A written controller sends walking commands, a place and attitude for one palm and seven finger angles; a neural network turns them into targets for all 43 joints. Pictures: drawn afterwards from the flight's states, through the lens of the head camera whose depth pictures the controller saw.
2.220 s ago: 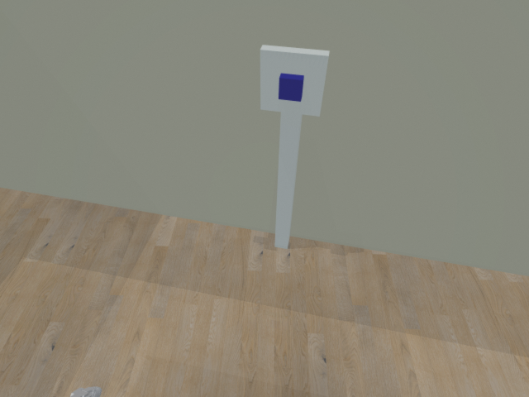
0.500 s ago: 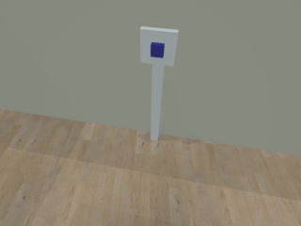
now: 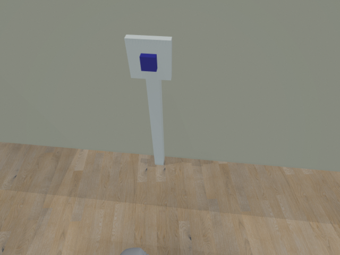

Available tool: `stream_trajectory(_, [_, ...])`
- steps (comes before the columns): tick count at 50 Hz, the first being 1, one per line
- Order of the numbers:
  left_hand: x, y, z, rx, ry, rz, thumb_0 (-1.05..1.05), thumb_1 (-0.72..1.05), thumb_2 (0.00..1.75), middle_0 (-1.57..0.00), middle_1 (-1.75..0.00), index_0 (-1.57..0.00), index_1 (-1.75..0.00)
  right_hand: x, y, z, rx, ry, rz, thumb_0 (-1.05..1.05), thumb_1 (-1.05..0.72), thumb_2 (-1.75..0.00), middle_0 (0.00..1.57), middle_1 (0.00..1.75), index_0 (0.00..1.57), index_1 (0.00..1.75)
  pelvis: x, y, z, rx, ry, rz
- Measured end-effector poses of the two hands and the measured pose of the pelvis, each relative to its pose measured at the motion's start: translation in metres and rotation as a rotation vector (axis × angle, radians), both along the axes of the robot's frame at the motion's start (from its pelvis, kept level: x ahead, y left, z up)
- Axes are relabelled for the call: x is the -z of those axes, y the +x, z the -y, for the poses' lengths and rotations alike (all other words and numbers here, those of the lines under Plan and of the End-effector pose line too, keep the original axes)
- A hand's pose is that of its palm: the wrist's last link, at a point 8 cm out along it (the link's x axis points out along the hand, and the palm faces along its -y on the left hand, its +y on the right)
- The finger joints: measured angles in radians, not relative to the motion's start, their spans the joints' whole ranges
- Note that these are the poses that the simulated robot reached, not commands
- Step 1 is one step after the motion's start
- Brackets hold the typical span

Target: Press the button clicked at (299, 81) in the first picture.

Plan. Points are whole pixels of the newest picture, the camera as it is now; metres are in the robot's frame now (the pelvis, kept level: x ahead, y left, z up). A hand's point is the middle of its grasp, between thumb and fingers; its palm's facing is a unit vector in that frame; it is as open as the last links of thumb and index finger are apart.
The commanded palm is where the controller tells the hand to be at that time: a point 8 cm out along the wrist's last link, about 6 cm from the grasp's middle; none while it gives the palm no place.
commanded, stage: take the last steps up to it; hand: left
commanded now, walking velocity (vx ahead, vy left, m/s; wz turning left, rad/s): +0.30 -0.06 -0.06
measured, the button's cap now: (148, 62) +0.76 +0.14 +0.05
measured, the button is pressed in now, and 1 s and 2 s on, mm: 0 0 0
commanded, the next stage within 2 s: come to a stop and stand still in 0.48 s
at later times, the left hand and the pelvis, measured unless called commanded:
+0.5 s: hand (106, 240) +0.19 +0.20 -0.18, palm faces +0.00 -0.99 -0.15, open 7.3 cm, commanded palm none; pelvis +0.17 +0.03 +0.00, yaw -5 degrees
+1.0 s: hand (126, 196) +0.32 +0.17 -0.18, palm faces +0.03 -0.98 -0.21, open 7.3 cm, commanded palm none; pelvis +0.22 +0.00 -0.01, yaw -1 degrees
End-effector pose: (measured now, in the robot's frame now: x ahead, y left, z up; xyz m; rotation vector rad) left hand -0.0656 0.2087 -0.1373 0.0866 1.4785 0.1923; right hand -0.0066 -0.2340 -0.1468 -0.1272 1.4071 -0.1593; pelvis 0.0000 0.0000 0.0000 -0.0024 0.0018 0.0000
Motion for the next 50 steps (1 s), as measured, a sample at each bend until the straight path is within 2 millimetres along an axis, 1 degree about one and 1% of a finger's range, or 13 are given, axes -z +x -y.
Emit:
stream_trajectory(4, [-0.002, -0.002, 0.016, -0.013, -0.042, -0.082, 0.00, 0.91, 0.90, -0.20, -0.30, -0.20, -0.29, -0.004, 0.053, -0.007, 0.007, 0.008, 0.083, 0.01, -0.92, -0.90, 0.20, 0.30, 0.20, 0.30, -0.002, 0.025, -0.001, 0.015, -0.006, -0.009])
stream_trajectory(9, [0.003, 0.011, 0.018, -0.044, -0.066, -0.141, 0.00, 0.91, 0.90, -0.20, -0.30, -0.20, -0.29, -0.007, 0.134, -0.020, -0.029, 0.006, 0.179, 0.01, -0.93, -0.90, 0.20, 0.30, 0.20, 0.30, 0.003, 0.063, -0.008, 0.026, -0.021, -0.003])
stream_trajectory(13, [0.016, 0.036, 0.007, -0.051, -0.080, -0.175, 0.00, 0.91, 0.90, -0.20, -0.30, -0.20, -0.29, -0.007, 0.200, -0.038, -0.061, -0.002, 0.270, 0.01, -0.92, -0.90, 0.20, 0.30, 0.20, 0.30, 0.014, 0.100, -0.019, 0.034, -0.024, 0.008])
stream_trajectory(16, [0.029, 0.069, -0.009, -0.019, -0.086, -0.179, 0.00, 0.91, 0.90, -0.20, -0.30, -0.20, -0.29, -0.006, 0.229, -0.048, -0.041, -0.019, 0.339, 0.01, -0.92, -0.90, 0.20, 0.30, 0.20, 0.30, 0.022, 0.123, -0.027, 0.067, -0.018, 0.023])
stream_trajectory(19, [0.031, 0.124, -0.027, 0.033, -0.068, -0.108, 0.00, 0.91, 0.90, -0.20, -0.30, -0.20, -0.29, -0.011, 0.227, -0.053, 0.001, -0.022, 0.322, 0.00, -0.92, -0.90, 0.20, 0.30, 0.20, 0.30, 0.015, 0.142, -0.030, 0.083, -0.005, 0.032])
stream_trajectory(23, [0.023, 0.212, -0.043, 0.081, -0.036, 0.060, 0.00, 0.92, 0.90, -0.20, -0.30, -0.20, -0.29, -0.024, 0.223, -0.035, 0.070, -0.086, 0.298, -0.04, -0.97, -0.90, 0.20, 0.30, 0.20, 0.30, 0.003, 0.163, -0.032, 0.086, -0.003, 0.027])
stream_trajectory(26, [0.015, 0.270, -0.045, 0.104, -0.021, 0.173, 0.00, 0.92, 0.90, -0.19, -0.30, -0.20, -0.29, -0.025, 0.211, -0.027, 0.070, -0.093, 0.220, -0.04, -0.97, -0.90, 0.20, 0.30, 0.20, 0.30, -0.002, 0.180, -0.030, 0.082, -0.002, 0.023])
stream_trajectory(30, [0.005, 0.330, -0.040, 0.134, -0.002, 0.256, 0.00, 0.93, 0.90, -0.19, -0.30, -0.19, -0.29, -0.021, 0.191, -0.024, 0.095, -0.068, 0.106, -0.02, -0.95, -0.90, 0.20, 0.30, 0.20, 0.30, -0.005, 0.200, -0.021, 0.072, 0.000, 0.024])
stream_trajectory(34, [-0.001, 0.374, -0.023, 0.172, 0.015, 0.288, 0.00, 0.93, 0.90, -0.19, -0.30, -0.19, -0.29, -0.010, 0.172, -0.024, 0.132, -0.023, -0.008, -0.01, -0.93, -0.90, 0.20, 0.30, 0.20, 0.30, -0.002, 0.220, -0.006, 0.063, 0.005, 0.030])
stream_trajectory(37, [0.005, 0.396, -0.007, 0.189, 0.034, 0.307, 0.00, 0.92, 0.90, -0.19, -0.30, -0.20, -0.29, 0.004, 0.164, -0.022, 0.158, 0.020, -0.083, 0.00, -0.92, -0.90, 0.20, 0.30, 0.20, 0.30, 0.007, 0.237, 0.010, 0.064, 0.032, 0.033])
stream_trajectory(42, [0.003, 0.404, 0.015, 0.180, 0.030, 0.281, 0.00, 0.92, 0.90, -0.20, -0.30, -0.20, -0.29, 0.011, 0.173, -0.017, 0.167, 0.052, -0.142, 0.00, -0.91, -0.90, 0.20, 0.30, 0.20, 0.30, 0.008, 0.246, 0.019, 0.035, 0.009, 0.021])
stream_trajectory(46, [0.003, 0.398, 0.010, 0.128, 0.044, 0.298, -0.01, 0.93, 0.90, -0.20, -0.30, -0.20, -0.29, 0.010, 0.196, -0.009, 0.112, 0.031, -0.118, 0.01, -0.91, -0.90, 0.20, 0.30, 0.20, 0.30, 0.007, 0.236, 0.015, 0.016, 0.007, 0.015])
stream_trajectory(50, [0.008, 0.377, -0.009, 0.102, 0.049, 0.283, -0.01, 0.92, 0.90, -0.20, -0.30, -0.20, -0.30, 0.007, 0.228, -0.004, 0.064, -0.015, -0.015, 0.01, -0.91, -0.90, 0.20, 0.30, 0.20, 0.30, 0.009, 0.222, 0.003, 0.011, 0.002, 0.010])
